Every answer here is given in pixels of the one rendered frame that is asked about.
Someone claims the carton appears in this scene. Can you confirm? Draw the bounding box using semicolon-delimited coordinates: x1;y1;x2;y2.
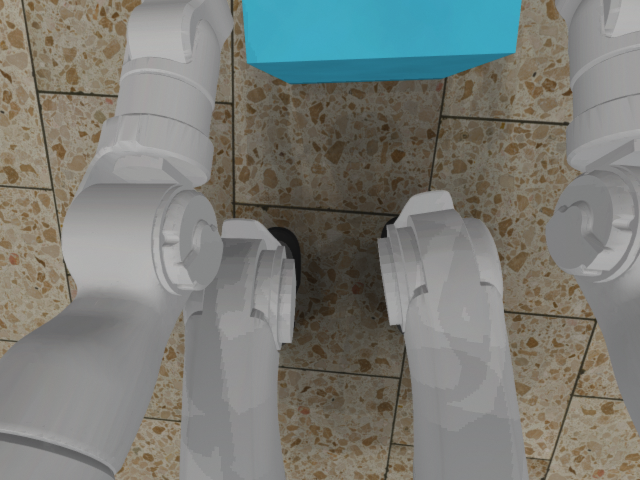
242;0;522;84

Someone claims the robot right shin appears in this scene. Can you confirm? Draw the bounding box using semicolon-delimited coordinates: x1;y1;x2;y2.
394;190;503;326

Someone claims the robot right thigh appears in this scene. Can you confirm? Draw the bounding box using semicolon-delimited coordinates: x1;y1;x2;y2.
377;209;529;480

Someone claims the robot right upper arm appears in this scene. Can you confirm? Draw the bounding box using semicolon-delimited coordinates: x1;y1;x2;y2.
545;165;640;437

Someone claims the robot left upper arm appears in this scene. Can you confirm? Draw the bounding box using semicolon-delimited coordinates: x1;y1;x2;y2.
0;183;223;480

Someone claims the robot right forearm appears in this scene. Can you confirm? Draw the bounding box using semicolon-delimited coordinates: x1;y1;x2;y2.
555;0;640;172

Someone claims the robot left forearm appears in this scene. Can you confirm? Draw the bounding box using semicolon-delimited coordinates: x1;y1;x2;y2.
61;0;234;266

